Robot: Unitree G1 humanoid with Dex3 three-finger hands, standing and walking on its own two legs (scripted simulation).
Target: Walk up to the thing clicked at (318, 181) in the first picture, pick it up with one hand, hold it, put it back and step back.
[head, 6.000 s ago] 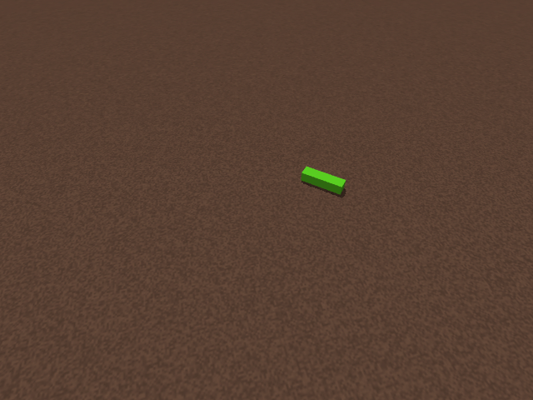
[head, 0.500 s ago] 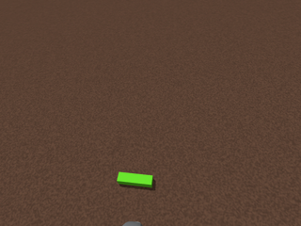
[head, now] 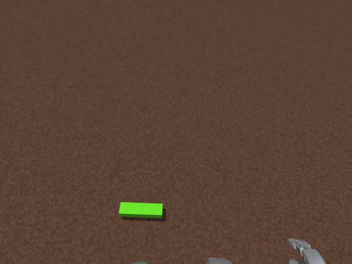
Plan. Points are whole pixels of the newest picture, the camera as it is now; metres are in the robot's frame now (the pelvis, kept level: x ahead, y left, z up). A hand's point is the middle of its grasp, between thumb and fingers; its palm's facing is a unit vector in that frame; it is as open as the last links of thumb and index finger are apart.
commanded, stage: walk up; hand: left
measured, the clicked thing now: (141, 210) +0.46 +0.18 -0.74
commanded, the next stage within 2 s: none
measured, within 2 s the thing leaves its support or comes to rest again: neither
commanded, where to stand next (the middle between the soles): +0.07 -0.04 m, yaw -2 degrees
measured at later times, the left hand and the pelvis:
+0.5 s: hand out of the picture +0.08 +0.23 -0.15, palm faces -0.05 -0.94 -0.33, open 7.4 cm; pelvis -0.01 -0.03 +0.00, yaw -1 degrees
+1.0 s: hand out of the picture +0.08 +0.26 -0.14, palm faces +0.03 -0.86 -0.51, open 7.4 cm; pelvis -0.04 -0.03 -0.03, yaw +1 degrees
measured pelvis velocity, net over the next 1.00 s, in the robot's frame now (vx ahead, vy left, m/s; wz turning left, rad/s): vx -0.04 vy -0.03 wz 0.02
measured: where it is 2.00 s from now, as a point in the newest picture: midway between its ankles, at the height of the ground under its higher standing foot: outside the picture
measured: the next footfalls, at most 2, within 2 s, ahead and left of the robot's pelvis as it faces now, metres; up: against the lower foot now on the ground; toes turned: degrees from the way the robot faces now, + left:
right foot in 0.12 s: +0.03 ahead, -0.14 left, +0.00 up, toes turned -2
left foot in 0.42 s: +0.00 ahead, +0.08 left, +0.00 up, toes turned +0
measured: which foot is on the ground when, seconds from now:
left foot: down 0.00-0.16, up 0.18-0.40, down 0.42-0.76, up 0.78-1.00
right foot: up 0.00-0.10, down 0.12-0.44, up 0.46-0.72, down 0.74-1.00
